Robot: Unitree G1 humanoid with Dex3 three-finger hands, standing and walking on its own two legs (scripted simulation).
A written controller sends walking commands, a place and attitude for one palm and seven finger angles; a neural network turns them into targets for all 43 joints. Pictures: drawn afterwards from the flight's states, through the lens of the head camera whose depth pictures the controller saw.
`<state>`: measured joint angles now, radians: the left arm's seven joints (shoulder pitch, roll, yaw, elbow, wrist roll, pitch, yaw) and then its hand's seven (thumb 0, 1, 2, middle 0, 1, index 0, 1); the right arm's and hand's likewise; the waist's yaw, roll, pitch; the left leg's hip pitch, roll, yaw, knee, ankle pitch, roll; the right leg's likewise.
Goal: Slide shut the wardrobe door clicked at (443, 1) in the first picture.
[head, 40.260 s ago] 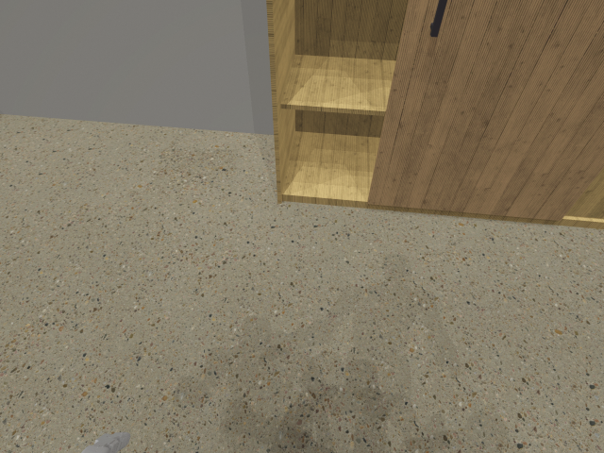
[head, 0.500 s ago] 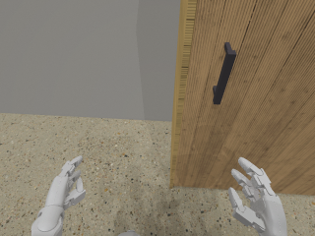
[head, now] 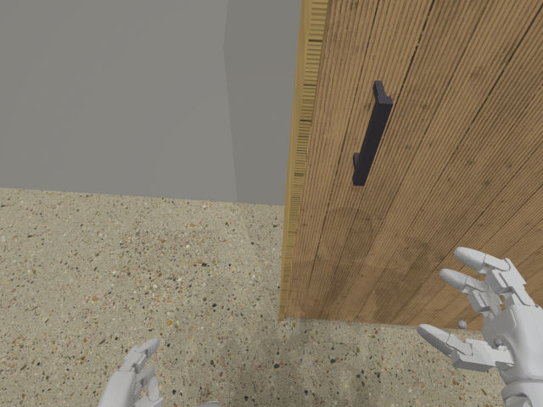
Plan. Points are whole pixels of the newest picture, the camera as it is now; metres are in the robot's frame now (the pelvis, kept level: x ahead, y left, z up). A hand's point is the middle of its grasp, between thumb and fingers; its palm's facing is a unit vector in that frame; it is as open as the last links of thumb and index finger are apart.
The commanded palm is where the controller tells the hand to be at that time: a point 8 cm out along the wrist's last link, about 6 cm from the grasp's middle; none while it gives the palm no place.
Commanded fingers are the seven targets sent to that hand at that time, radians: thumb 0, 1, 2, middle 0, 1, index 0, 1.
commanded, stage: raise the hand with hooked fingers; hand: right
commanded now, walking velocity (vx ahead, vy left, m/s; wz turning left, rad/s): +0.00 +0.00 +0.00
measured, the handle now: (368, 136) +0.48 -0.11 +0.16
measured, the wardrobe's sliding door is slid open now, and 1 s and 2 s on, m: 0.00 0.00 0.00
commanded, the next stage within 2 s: move the hooked fingers beside the handle in 1.20 s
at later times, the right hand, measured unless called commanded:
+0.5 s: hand (532, 270) +0.27 -0.27 +0.15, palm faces +0.09 +0.99 -0.06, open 13.8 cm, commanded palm +0.24 -0.31 +0.16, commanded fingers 0.00 0.50 -0.30 0.30 1.20 0.30 1.20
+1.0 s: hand (539, 238) +0.29 -0.27 +0.18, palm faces +0.09 +0.99 -0.05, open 14.0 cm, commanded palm +0.26 -0.31 +0.18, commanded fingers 0.00 0.50 -0.30 0.30 1.20 0.30 1.20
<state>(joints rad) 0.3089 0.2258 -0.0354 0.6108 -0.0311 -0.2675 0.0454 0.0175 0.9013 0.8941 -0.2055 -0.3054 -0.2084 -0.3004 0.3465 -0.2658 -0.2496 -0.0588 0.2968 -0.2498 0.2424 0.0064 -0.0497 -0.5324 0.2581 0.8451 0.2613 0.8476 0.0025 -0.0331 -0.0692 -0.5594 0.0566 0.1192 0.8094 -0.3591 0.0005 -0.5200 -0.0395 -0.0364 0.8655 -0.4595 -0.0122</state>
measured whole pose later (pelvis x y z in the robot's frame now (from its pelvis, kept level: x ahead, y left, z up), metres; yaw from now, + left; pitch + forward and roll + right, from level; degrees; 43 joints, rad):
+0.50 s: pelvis +0.02 +0.00 +0.03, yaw -1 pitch +1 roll +2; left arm 0.22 0.25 -0.07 0.62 -0.05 -0.30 0.08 0.01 0.90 0.89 -0.20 -0.30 -0.21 -0.30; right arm 0.06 -0.38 -0.39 0.10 0.34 -0.06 0.39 -0.01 0.46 -0.31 0.29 1.17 0.30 1.18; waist -0.06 -0.04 -0.04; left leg -0.31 0.05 0.13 0.59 -0.29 -0.01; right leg -0.27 -0.03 -0.03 0.65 -0.39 -0.02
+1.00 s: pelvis +0.01 +0.00 +0.03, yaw +0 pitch -1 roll +1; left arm 0.25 0.28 -0.06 0.64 -0.05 -0.26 0.09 0.02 0.90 0.89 -0.20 -0.30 -0.21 -0.30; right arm -0.05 -0.41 -0.47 0.19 0.33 0.03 0.43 -0.01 0.50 -0.30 0.30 1.20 0.30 1.20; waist -0.04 -0.04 -0.01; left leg -0.24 0.04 0.11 0.51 -0.24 0.00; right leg -0.19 -0.03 -0.05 0.54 -0.33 -0.01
